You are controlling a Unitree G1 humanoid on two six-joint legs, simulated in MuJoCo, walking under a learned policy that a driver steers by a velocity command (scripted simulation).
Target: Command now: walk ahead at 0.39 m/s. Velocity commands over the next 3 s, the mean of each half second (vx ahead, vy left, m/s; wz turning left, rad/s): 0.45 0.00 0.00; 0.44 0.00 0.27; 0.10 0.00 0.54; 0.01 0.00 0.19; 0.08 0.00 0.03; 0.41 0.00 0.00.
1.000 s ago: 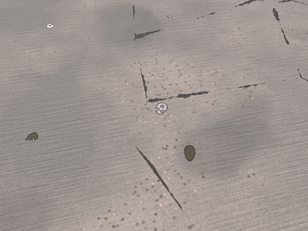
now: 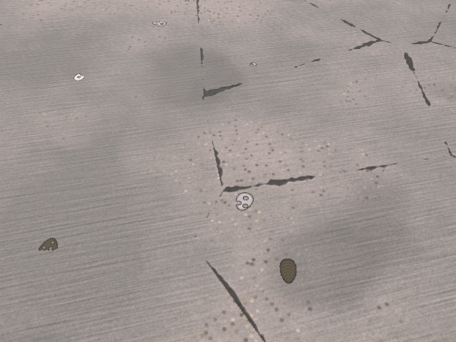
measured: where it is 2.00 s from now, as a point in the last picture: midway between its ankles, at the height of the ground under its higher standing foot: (240, 309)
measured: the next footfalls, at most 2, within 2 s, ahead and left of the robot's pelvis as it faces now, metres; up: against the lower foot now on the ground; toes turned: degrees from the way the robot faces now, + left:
right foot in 0.38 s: +0.35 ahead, -0.08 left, +0.00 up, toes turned -3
left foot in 0.92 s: +0.65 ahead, +0.06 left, +0.00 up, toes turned +14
